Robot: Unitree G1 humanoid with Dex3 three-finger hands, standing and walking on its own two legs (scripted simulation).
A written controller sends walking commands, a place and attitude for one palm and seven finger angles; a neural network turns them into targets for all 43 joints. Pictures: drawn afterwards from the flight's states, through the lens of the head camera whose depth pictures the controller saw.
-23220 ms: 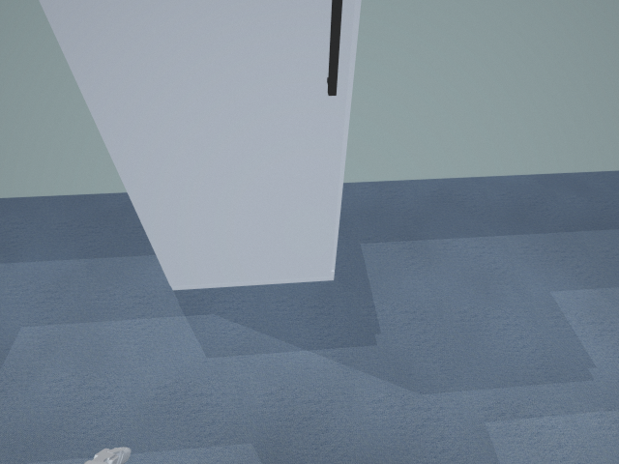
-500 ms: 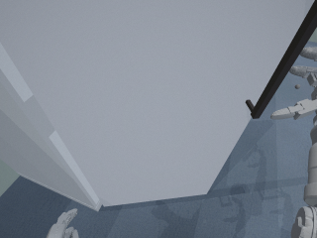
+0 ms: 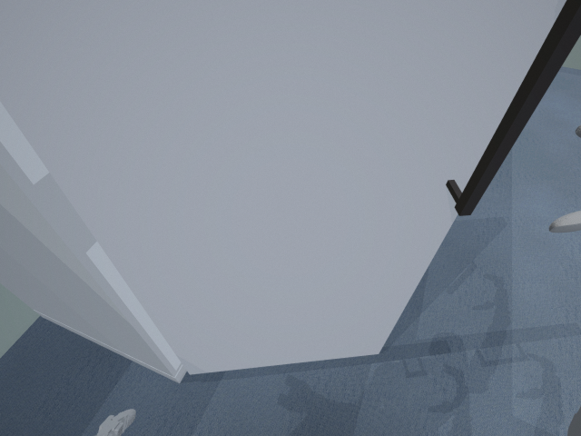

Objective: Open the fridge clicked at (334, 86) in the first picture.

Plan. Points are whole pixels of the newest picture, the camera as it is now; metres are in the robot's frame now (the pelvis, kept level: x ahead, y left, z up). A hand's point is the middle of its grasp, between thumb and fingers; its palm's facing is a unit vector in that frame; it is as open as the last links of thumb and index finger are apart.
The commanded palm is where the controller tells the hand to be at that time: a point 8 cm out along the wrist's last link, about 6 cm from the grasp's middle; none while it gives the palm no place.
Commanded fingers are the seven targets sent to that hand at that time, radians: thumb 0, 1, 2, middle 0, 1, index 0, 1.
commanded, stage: slip the hand off the handle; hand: right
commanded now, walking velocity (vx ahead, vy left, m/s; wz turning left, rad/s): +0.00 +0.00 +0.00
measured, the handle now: (508, 104) +0.45 -0.20 +0.25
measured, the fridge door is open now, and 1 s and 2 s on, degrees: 61 61 61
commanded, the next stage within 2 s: draw the hand back to the body in 0.56 s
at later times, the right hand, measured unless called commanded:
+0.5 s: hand out of the picture +0.28 -0.29 +0.22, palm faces +0.23 +0.96 -0.16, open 14.7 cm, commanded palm +0.24 -0.33 +0.22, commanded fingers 0.00 0.55 -0.20 0.25 1.15 0.25 1.15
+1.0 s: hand out of the picture +0.25 -0.28 +0.22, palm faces +0.11 +0.99 -0.07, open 14.7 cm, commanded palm +0.20 -0.32 +0.21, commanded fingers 0.00 0.55 -0.20 0.25 1.15 0.25 1.15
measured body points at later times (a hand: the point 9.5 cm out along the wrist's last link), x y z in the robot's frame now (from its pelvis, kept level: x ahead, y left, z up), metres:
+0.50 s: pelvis -0.02 -0.01 +0.00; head -0.03 +0.00 +0.45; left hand +0.19 +0.21 -0.06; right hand +0.27 -0.34 +0.23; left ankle -0.04 +0.14 -0.72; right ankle +0.03 -0.14 -0.72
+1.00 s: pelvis -0.01 +0.01 +0.01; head -0.05 +0.03 +0.46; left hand +0.18 +0.24 -0.06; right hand +0.24 -0.33 +0.22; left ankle -0.04 +0.14 -0.72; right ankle +0.03 -0.14 -0.72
